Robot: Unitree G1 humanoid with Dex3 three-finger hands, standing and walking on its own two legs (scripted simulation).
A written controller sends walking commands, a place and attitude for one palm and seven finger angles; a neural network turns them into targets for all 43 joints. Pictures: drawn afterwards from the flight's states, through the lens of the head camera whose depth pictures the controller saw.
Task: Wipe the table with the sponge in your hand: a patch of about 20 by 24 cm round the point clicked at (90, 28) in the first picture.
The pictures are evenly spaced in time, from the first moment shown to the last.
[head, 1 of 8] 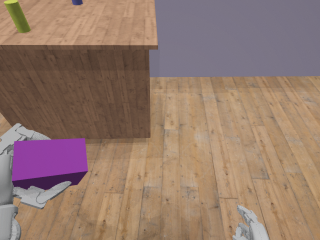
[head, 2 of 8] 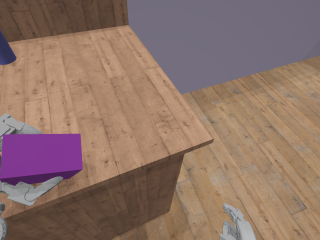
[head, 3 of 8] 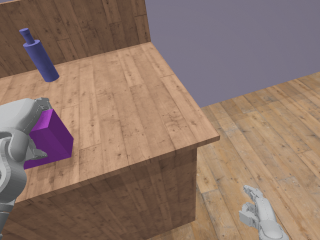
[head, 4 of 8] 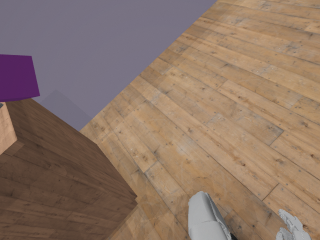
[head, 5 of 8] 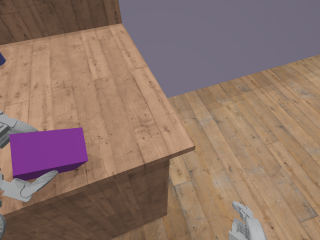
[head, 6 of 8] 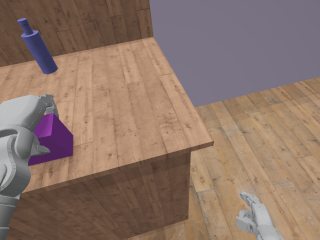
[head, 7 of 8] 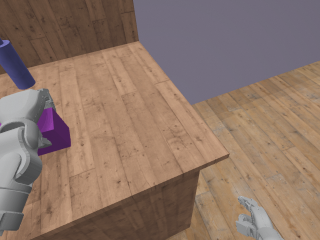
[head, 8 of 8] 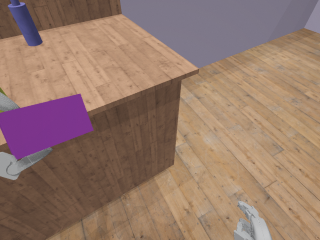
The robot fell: no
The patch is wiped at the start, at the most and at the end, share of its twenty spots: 0.00 1.00 1.00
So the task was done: yes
